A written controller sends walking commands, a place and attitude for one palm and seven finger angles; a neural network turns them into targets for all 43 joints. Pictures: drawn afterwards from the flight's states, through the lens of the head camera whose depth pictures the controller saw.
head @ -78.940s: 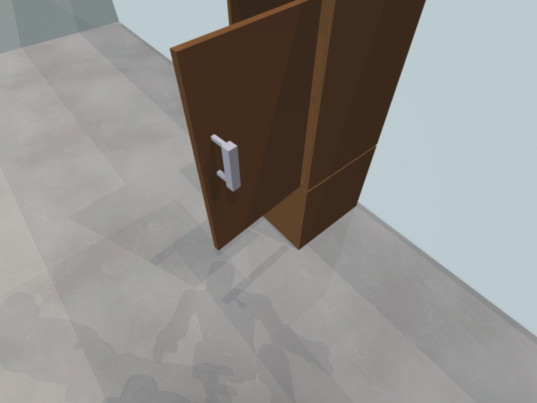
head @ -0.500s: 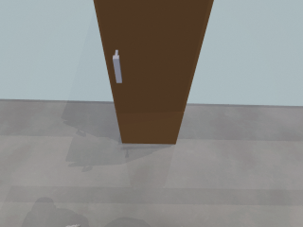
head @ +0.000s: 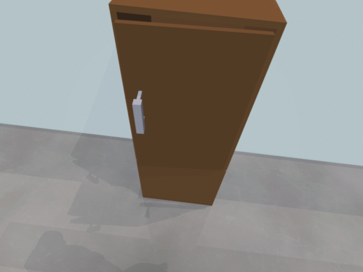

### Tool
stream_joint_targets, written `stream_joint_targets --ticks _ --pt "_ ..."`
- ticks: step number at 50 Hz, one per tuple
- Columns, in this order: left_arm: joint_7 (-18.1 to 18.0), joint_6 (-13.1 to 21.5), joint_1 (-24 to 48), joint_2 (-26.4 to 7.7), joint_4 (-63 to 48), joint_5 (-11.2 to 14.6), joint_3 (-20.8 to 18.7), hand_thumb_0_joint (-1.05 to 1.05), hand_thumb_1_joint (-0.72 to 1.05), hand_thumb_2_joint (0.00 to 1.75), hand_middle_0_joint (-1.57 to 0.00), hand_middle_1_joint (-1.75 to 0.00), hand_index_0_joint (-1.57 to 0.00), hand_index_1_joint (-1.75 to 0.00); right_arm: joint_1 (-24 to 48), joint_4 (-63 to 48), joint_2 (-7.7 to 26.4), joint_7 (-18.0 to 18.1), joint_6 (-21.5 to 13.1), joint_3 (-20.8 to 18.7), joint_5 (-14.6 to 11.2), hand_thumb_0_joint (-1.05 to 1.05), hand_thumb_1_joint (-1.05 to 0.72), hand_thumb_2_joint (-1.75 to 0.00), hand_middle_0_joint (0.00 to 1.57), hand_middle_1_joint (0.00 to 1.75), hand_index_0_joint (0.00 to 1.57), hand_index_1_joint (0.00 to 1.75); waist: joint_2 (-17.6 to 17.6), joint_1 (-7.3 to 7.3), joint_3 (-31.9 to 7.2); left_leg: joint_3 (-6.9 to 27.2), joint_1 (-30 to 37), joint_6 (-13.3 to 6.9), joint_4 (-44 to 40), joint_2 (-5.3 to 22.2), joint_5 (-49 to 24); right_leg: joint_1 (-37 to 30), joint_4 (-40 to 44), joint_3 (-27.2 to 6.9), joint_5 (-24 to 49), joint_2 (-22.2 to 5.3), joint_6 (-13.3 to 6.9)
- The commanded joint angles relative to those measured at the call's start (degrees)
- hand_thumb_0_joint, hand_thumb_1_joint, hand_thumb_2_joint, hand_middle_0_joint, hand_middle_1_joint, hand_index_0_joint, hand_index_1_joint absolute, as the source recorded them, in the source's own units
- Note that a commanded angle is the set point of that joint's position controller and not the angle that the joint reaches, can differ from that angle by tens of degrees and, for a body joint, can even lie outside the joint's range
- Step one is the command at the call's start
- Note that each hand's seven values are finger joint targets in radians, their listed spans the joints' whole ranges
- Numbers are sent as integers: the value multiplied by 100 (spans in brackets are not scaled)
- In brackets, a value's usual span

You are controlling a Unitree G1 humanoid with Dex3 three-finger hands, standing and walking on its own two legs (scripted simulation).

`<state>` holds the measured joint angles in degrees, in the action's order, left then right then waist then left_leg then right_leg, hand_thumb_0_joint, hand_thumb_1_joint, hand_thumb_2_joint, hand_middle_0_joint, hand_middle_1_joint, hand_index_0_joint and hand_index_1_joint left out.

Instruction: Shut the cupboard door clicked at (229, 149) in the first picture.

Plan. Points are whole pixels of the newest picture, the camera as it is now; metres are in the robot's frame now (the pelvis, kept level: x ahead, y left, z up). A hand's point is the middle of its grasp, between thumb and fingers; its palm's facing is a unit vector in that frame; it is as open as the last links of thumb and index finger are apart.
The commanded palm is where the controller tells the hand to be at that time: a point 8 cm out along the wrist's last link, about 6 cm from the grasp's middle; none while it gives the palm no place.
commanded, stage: come to a stop and stand still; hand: left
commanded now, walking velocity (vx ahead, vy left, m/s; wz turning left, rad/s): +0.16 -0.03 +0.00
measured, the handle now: (140, 112) +0.54 +0.16 +0.01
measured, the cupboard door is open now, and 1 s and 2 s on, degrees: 4 4 4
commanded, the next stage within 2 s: look again from close up in 1.50 s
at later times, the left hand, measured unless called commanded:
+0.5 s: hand out of the picture +0.13 +0.17 -0.16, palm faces +0.09 -0.97 -0.23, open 7.3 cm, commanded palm none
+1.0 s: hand out of the picture +0.06 +0.16 -0.17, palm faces +0.03 -0.98 -0.20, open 7.3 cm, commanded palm none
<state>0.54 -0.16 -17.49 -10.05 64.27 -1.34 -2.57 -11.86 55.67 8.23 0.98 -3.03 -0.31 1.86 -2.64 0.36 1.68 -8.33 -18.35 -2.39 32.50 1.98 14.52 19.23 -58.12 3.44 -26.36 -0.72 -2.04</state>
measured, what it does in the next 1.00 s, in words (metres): steps on the spot: right foot, then left foot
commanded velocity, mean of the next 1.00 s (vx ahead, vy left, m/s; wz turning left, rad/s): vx -0.07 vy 0.00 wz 0.00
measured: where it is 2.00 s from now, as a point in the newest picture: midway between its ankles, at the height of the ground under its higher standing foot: outside the picture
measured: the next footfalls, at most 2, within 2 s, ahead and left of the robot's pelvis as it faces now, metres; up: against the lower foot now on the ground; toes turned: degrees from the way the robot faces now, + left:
right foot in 0.18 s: +0.14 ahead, -0.16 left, +0.00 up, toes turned -3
left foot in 0.56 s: +0.11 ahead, +0.10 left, +0.00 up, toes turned +2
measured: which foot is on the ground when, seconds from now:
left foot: down 0.00-0.22, up 0.24-0.54, down 0.56-1.00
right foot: up 0.00-0.16, down 0.18-0.56, up 0.58-0.90, down 0.92-1.00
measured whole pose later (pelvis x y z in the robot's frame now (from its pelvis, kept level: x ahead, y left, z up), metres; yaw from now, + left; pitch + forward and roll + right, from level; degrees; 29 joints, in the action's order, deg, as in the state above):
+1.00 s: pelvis +0.06 -0.02 +0.01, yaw +1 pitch +0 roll +0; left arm -0.8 -1.4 -14.5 -9.8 62.7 -1.0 -1.4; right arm -12.3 61.3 10.0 2.0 1.3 -1.4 0.4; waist -0.2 -0.3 2.4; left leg -3.5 -14.1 0.7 26.4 2.0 12.3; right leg 8.9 -25.9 0.5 -17.5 0.1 -0.6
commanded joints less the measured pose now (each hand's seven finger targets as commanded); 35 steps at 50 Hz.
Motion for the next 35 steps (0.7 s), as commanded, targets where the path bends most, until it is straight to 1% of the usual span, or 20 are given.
stream_joint_targets --ticks 1,3,6,7,8,9,10,11,14,16,18,21,25,26,27,28,29,31,33,35 --pt "32 150 133 -181 -599 -1 -29 0 90 90 -20 -30 -20 -30 -689 67 1051 91 -3 -247 4 0 -90 -90 20 30 20 30 772 -113 -174 1425 937 -735 -1840 1689 -1184 819 465 -264 260 -442 134" --pt "26 142 157 -73 -579 -5 5 0 90 90 -20 -30 -20 -30 -601 123 990 74 35 -261 4 0 -90 -90 20 30 20 30 803 -119 -197 1074 625 -661 -1687 1424 -1222 119 1468 40 374 -258 161" --pt "-45 125 -364 -85 -346 -2 33 0 90 90 -20 -30 -20 -30 -238 191 880 85 130 -202 -88 0 -90 -90 20 30 20 30 673 227 -153 492 125 -207 -975 875 -1100 -1045 3037 108 2009 -108 285" --pt "-94 167 -463 -400 -292 2 12 0 90 90 -20 -30 -20 -30 -234 215 692 74 151 -161 -130 0 -90 -90 20 30 20 30 218 262 -124 342 -26 113 -661 490 -517 -1252 3544 -575 2665 -441 217" --pt "-136 197 -284 -758 -337 -5 4 0 90 90 -20 -30 -20 -30 -393 226 501 30 203 -110 -169 0 -90 -90 20 30 20 30 -264 105 49 285 -138 331 -612 213 354 -1063 3884 -1295 3179 -1110 -39" --pt "-134 166 -77 -1061 -396 -3 -6 0 90 90 -20 -30 -20 -30 -689 317 510 -4 260 -130 -170 0 -90 -90 20 30 20 30 -84 -74 -36 291 330 382 -682 88 559 -698 3896 -1401 3151 -1482 -237" --pt "-148 163 153 -1069 -428 27 -22 0 90 90 -20 -30 -20 -30 -730 420 494 11 337 -154 -164 0 -90 -90 20 30 20 30 -267 -118 -70 266 602 407 -523 91 422 -512 3870 -1456 3441 -1476 -342" --pt "-189 174 227 -1065 -409 47 -38 0 90 90 -20 -30 -20 -30 -791 495 556 29 388 -168 -160 0 -90 -90 20 30 20 30 -821 -115 -188 260 674 432 -340 141 389 -685 3822 -1449 4127 -1483 -389" --pt "-293 118 76 -1093 -357 25 -103 0 90 90 -20 -30 -20 -30 -730 454 692 67 473 -242 -165 0 -90 -90 20 30 20 30 -914 80 -351 350 -18 503 513 68 1297 -1680 3413 -1381 7003 -1823 -679" --pt "-362 73 -152 -1202 -335 -7 -208 0 90 90 -20 -30 -20 -30 -419 294 754 96 502 -293 -178 0 -90 -90 20 30 20 30 -854 326 -602 576 -687 536 1562 -88 1847 -2373 3229 -1561 8083 -2153 -1033" --pt "-402 10 -91 -1277 -420 -33 -301 0 90 90 -20 -30 -20 -30 -123 104 760 91 540 -324 -192 0 -90 -90 20 30 20 30 -542 410 -751 826 -978 555 2056 -166 1986 -2603 3212 -1477 7789 -2248 -1165" --pt "-388 -38 358 -1253 -673 -48 -313 0 90 90 -20 -30 -20 -30 -85 -1 674 20 593 -316 -170 0 -90 -90 20 30 20 30 -750 241 -790 866 -650 591 1914 -143 1479 -1960 3398 -1072 6376 -1961 -981" --pt "-339 -85 781 -1157 -849 -53 -274 0 90 90 -20 -30 -20 -30 -583 75 639 -17 533 -301 -158 0 -90 -90 20 30 20 30 -784 -128 -623 620 586 534 -179 -109 75 -887 3190 -791 4133 -1504 -512" --pt "-321 -117 736 -1001 -846 -9 -231 0 90 90 -20 -30 -20 -30 -731 121 732 -25 479 -298 -135 0 -90 -90 20 30 20 30 -432 -195 -607 647 1202 506 -917 39 -721 -396 2903 -660 2997 -1195 -241" --pt "-298 -178 519 -658 -910 39 -149 0 90 90 -20 -30 -20 -30 -636 34 1160 -13 394 -347 -80 0 -90 -90 20 30 20 30 974 -100 -561 1744 1287 202 -1421 1009 -1416 161 2333 -312 1053 -508 145" --pt "-303 -234 456 -452 -964 43 -86 0 90 90 -20 -30 -20 -30 -430 -111 1441 15 398 -387 -42 0 -90 -90 20 30 20 30 1778 -96 -273 2436 443 -301 -1792 1825 -1495 69 1607 -222 -452 -131 336" --pt "-262 -235 471 -516 -1018 46 -93 0 90 90 -20 -30 -20 -30 -141 -248 1486 68 388 -325 3 0 -90 -90 20 30 20 30 1171 -45 -18 2532 -222 -629 -1933 1912 -746 -87 1153 -515 -451 -107 292" --pt "-212 -341 485 -640 -813 5 -151 0 90 90 -20 -30 -20 -30 102 -189 1306 167 342 -263 11 0 -90 -90 20 30 20 30 1474 4 241 2241 -29 -376 -2056 1530 -638 331 453 -856 52 -60 317" --pt "-148 -291 283 -690 -678 22 -163 0 90 90 -20 -30 -20 -30 213 -191 1126 198 311 -203 -24 0 -90 -90 20 30 20 30 1239 87 141 1904 387 -414 -1906 1383 -970 443 375 -839 322 -67 354" --pt "-114 -262 273 -672 -658 44 -144 0 90 90 -20 -30 -20 -30 77 -147 1177 206 302 -239 -29 0 -90 -90 20 30 20 30 979 -1 -148 1814 908 -540 -1773 1460 -1329 476 578 -741 270 -59 391"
